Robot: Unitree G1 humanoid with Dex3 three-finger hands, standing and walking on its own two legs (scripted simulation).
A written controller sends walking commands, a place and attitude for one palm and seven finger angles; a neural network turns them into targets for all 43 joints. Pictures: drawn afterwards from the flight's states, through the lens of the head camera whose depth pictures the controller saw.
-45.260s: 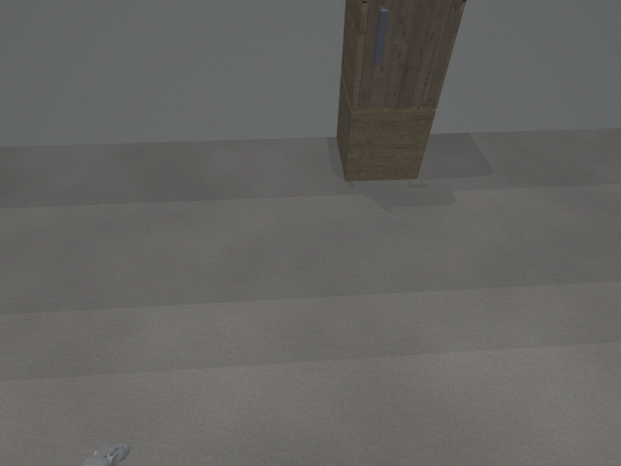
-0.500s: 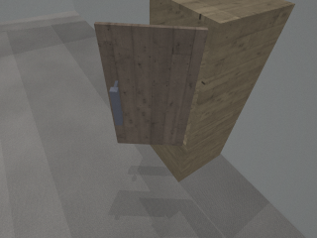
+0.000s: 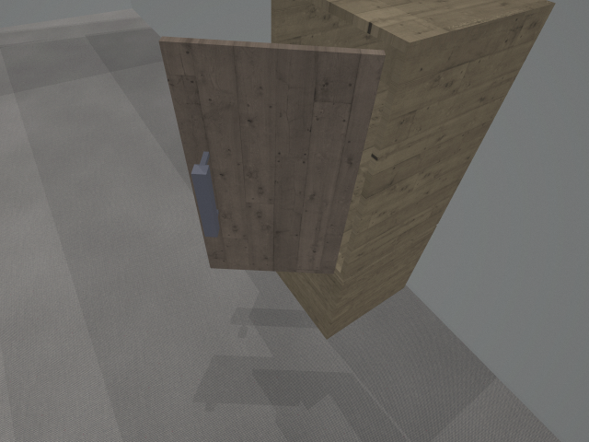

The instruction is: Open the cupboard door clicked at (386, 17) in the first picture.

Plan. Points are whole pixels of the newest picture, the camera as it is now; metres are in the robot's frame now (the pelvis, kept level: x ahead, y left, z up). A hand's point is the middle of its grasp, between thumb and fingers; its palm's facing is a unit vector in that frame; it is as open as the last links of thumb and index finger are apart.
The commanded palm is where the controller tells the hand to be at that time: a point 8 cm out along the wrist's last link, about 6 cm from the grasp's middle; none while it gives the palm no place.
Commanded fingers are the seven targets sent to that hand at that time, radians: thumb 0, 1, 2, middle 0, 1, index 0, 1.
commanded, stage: come to a stop and stand still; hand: left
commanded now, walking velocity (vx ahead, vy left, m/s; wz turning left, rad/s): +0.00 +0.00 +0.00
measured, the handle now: (209, 195) +0.56 +0.21 -0.03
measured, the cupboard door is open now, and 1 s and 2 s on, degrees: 54 54 54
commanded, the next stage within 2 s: look again from close up in 1.12 s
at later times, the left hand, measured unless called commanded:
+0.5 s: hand out of the picture -0.01 +0.16 -0.18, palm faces +0.02 -0.98 -0.18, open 7.3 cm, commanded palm none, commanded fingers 0.00 0.90 0.90 -0.20 -0.30 -0.20 -0.30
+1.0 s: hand out of the picture -0.10 +0.18 -0.18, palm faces +0.06 -0.99 -0.16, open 7.3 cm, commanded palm none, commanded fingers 0.00 0.90 0.90 -0.20 -0.30 -0.20 -0.30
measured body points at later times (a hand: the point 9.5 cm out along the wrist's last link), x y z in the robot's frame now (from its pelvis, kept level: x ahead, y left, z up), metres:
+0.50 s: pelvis -0.01 +0.00 +0.00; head +0.01 +0.01 +0.45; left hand -0.01 +0.22 -0.16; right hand +0.01 -0.23 -0.15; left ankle +0.00 +0.07 -0.73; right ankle -0.07 -0.11 -0.73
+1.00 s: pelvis -0.06 +0.02 +0.00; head -0.07 +0.03 +0.45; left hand -0.10 +0.23 -0.16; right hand -0.04 -0.21 -0.15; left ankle +0.00 +0.07 -0.73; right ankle -0.07 -0.11 -0.73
